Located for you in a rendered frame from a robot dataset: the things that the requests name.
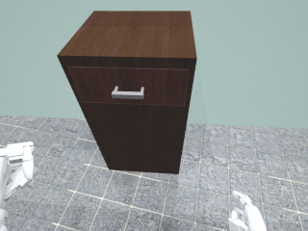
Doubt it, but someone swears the robot right hand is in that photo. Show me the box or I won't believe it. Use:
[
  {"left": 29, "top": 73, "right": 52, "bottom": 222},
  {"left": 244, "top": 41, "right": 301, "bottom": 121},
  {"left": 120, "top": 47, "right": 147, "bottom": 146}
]
[{"left": 228, "top": 191, "right": 267, "bottom": 231}]

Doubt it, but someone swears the handle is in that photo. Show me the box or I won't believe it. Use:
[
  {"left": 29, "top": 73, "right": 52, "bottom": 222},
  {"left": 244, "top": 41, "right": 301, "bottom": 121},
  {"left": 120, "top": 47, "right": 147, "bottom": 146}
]
[{"left": 112, "top": 86, "right": 144, "bottom": 99}]

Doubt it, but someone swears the drawer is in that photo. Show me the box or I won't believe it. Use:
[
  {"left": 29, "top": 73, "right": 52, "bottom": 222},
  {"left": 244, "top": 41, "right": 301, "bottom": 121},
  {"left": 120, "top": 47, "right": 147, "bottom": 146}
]
[{"left": 68, "top": 66, "right": 189, "bottom": 106}]

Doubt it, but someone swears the cabinet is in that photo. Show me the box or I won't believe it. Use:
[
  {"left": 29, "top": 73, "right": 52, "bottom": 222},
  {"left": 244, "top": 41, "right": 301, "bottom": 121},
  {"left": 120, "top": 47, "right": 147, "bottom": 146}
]
[{"left": 57, "top": 11, "right": 197, "bottom": 174}]

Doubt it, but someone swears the robot left hand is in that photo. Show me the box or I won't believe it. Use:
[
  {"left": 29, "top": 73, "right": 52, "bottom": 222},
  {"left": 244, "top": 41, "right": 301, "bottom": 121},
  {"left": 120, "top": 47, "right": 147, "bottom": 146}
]
[{"left": 0, "top": 141, "right": 39, "bottom": 209}]

